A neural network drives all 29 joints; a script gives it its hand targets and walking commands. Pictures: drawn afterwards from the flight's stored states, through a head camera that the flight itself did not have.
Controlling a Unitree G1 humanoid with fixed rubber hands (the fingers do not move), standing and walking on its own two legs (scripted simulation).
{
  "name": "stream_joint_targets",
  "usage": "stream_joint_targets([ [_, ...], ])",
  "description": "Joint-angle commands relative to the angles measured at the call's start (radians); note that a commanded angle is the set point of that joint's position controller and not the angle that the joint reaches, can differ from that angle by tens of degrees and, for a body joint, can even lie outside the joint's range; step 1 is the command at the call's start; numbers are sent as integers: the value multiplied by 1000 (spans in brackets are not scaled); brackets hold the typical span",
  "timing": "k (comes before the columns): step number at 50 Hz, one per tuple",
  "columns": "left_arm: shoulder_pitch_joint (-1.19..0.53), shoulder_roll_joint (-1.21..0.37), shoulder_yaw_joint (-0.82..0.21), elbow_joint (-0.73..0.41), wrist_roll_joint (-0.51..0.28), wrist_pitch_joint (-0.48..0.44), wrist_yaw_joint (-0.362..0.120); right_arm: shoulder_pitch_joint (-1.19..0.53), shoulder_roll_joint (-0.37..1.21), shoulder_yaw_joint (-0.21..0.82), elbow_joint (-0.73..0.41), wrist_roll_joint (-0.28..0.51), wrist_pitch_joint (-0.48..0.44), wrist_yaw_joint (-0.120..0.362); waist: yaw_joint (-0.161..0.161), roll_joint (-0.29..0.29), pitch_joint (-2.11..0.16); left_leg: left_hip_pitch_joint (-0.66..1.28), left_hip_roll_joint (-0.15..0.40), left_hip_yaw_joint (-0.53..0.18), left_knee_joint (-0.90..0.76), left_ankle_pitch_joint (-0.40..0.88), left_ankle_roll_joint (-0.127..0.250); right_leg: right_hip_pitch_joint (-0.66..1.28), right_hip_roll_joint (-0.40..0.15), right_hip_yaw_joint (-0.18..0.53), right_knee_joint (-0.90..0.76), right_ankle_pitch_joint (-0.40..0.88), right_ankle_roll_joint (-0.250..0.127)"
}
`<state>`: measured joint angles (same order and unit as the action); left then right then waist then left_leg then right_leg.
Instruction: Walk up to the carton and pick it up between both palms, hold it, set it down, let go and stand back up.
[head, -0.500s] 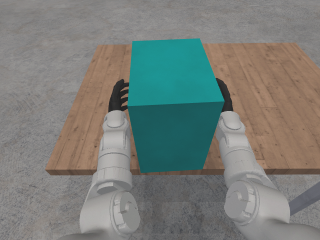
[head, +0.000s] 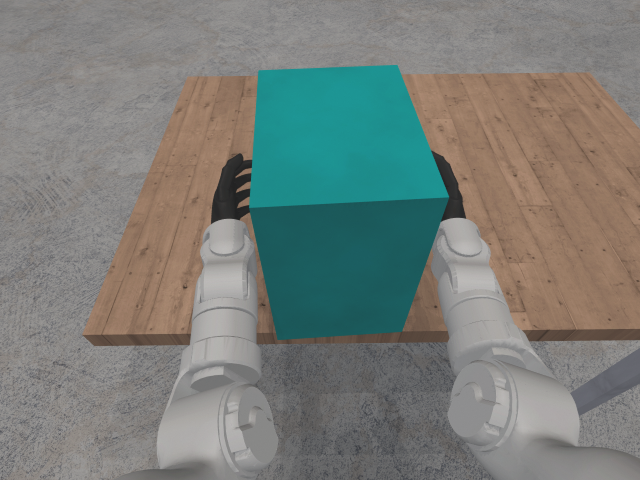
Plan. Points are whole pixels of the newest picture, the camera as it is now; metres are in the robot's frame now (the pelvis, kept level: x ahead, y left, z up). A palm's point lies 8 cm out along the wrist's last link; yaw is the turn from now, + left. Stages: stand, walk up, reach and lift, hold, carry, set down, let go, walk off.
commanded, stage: set down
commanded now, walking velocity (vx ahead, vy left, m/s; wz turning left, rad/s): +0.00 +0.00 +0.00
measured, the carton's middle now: (334, 209) +0.44 +0.01 +0.09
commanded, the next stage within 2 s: none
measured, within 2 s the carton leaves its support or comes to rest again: neither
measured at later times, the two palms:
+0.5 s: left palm (230, 210) +0.42 +0.14 +0.11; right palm (481, 179) +0.45 -0.19 +0.12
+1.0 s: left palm (205, 159) +0.42 +0.16 +0.19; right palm (497, 143) +0.44 -0.18 +0.19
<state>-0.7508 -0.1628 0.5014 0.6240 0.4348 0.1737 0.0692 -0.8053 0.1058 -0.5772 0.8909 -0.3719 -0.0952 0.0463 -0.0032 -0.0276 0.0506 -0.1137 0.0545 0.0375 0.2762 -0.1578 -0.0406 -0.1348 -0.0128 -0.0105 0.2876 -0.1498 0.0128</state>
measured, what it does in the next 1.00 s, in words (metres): stands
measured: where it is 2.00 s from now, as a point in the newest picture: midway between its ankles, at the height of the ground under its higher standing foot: outside the picture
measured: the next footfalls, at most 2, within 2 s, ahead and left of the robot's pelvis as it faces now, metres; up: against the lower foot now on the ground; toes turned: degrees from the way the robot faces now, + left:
none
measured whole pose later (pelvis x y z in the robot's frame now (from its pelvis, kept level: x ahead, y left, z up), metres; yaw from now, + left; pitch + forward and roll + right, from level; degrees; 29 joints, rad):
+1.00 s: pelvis -0.03 -0.02 -0.01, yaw +1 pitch +12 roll -1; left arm -1.10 0.24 0.01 0.89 -0.26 0.40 0.20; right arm -1.16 -0.33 -0.01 1.08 0.34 0.27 -0.10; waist 0.03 0.02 -0.16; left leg -0.48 0.09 -0.01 0.40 -0.13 -0.07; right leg -0.47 0.02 -0.04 0.38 -0.12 -0.02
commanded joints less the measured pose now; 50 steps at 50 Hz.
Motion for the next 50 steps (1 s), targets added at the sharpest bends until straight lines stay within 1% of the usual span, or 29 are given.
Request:
stream_joint_targets([
  [1,-414,3,-175,5,-71,-19,16,-387,-78,167,-18,66,8,-1,-1,41,-363,93,-53,106,16,210,4,59,42,-100,1,229,41],
  [3,-474,54,-218,11,-129,-34,56,-435,-131,192,10,130,11,-34,-10,45,-429,70,-57,92,40,238,1,25,49,-92,13,250,39],
  [6,-591,106,-297,39,-228,-70,116,-550,-197,270,31,253,0,-70,4,72,-613,51,-58,72,99,287,-22,-29,63,-68,47,306,33],
  [10,-597,205,-358,93,-351,-110,162,-627,-316,396,-25,404,-10,-124,34,36,-863,-24,-49,56,162,390,-38,43,84,-25,102,498,25],
  [13,-617,276,-382,109,-430,-105,175,-687,-417,458,-45,496,1,-156,57,11,-959,-44,-46,52,193,449,-48,87,95,-9,119,562,24],
  [14,-596,269,-390,71,-450,-99,178,-692,-449,478,-78,528,3,-160,52,-4,-999,-33,-44,43,198,478,-52,96,98,-12,124,598,23],
  [17,-567,276,-408,35,-479,-53,173,-651,-531,505,14,596,42,-169,37,7,-950,43,-36,28,208,540,-69,39,116,-26,100,558,15],
  [19,-568,281,-418,55,-502,-23,160,-651,-537,535,58,630,68,-163,36,-23,-891,48,-33,28,207,512,-62,11,115,-20,82,514,9],
  [20,-586,289,-419,13,-511,-8,160,-666,-553,539,55,649,83,-158,29,-32,-895,59,-37,27,196,514,-61,12,116,-23,75,517,12],
  [22,-594,316,-412,65,-515,6,151,-673,-543,565,110,669,101,-149,39,-33,-827,13,-42,21,188,458,-53,3,109,-18,78,480,11],
  [23,-608,340,-411,-25,-520,9,156,-680,-568,560,72,681,108,-145,28,-16,-882,23,-49,23,186,465,-57,14,109,-23,84,506,13],
  [24,-605,339,-410,59,-525,11,151,-688,-546,572,129,689,117,-137,41,-19,-799,-23,-51,20,182,418,-48,-22,105,-16,86,461,12],
  [25,-625,367,-409,-38,-532,6,156,-696,-562,576,72,699,118,-129,54,7,-870,3,-58,23,182,439,-50,4,103,-17,95,475,13],
  [26,-629,371,-418,2,-550,15,152,-695,-554,587,106,718,128,-119,40,0,-843,-9,-57,15,183,411,-45,-10,104,-18,89,453,10],
  [27,-643,388,-421,51,-552,12,149,-699,-551,607,137,725,138,-114,57,8,-787,-36,-54,13,174,358,-38,-13,97,-11,87,405,10],
  [28,-666,415,-423,15,-557,19,153,-719,-571,606,101,739,147,-110,61,25,-817,-45,-59,18,162,334,-34,-4,94,-5,89,395,13],
  [29,-677,426,-413,54,-564,28,148,-723,-562,613,125,746,162,-105,66,15,-763,-85,-57,11,158,283,-27,-10,85,0,90,365,13],
  [30,-713,443,-418,-2,-575,25,151,-744,-560,619,94,753,167,-103,73,31,-810,-81,-64,15,148,268,-18,1,78,8,97,373,20],
  [31,-732,468,-419,28,-583,31,155,-768,-572,627,89,768,177,-101,83,36,-796,-125,-63,13,142,238,-17,7,74,12,103,349,23],
  [35,-803,497,-444,75,-635,54,149,-846,-575,627,20,782,218,-102,65,-1,-821,-193,-62,7,127,139,3,37,56,28,115,322,25],
  [36,-791,506,-450,137,-642,63,146,-842,-578,630,54,772,235,-104,53,-26,-779,-217,-57,-2,123,125,7,25,54,25,116,313,27],
  [37,-806,522,-451,152,-652,68,141,-857,-578,635,38,777,241,-108,59,-28,-798,-220,-62,8,125,111,11,22,49,30,116,305,28],
  [40,-832,528,-483,185,-675,93,134,-865,-585,603,62,754,277,-118,33,-19,-786,-220,-59,-3,119,83,14,7,46,20,110,246,27],
  [41,-855,531,-484,153,-685,101,131,-885,-599,589,36,754,284,-121,26,-26,-827,-200,-57,-1,118,94,10,1,50,15,105,243,26],
  [42,-827,518,-486,204,-687,115,128,-881,-600,588,45,735,294,-125,26,-55,-789,-218,-52,-11,118,86,11,0,49,15,105,228,24],
  [44,-870,554,-480,128,-696,137,129,-915,-624,557,-19,725,306,-136,4,-53,-872,-196,-57,-7,120,140,4,41,52,12,112,327,26],
  [47,-885,560,-456,71,-693,184,130,-947,-656,526,-46,716,323,-149,0,-46,-927,-157,-58,-4,130,202,-14,69,63,1,116,386,28],
  [48,-878,571,-457,102,-687,197,128,-925,-640,522,1,700,334,-154,-7,-44,-892,-154,-58,0,126,197,-13,63,61,-4,113,381,32],
  [50,-896,584,-433,21,-666,239,131,-938,-661,512,-16,704,350,-152,5,-1,-883,-122,-59,3,116,212,-21,73,68,-7,106,374,30],
])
